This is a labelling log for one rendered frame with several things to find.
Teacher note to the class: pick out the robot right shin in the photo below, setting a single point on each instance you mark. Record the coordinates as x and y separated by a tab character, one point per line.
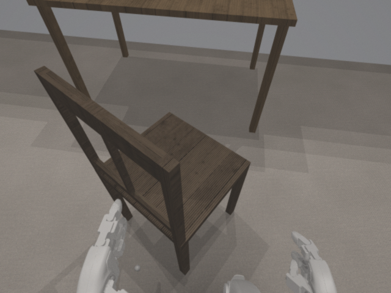
239	277

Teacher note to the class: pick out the right robot thigh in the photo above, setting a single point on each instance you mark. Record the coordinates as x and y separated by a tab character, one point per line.
240	286

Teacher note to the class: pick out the chair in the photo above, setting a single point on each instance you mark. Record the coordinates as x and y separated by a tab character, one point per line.
172	173

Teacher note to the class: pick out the robot right hand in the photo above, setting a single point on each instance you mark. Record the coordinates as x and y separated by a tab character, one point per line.
315	275

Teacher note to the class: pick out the robot left hand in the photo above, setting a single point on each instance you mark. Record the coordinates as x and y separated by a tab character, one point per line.
101	260

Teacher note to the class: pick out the table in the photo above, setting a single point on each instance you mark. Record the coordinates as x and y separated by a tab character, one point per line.
262	12

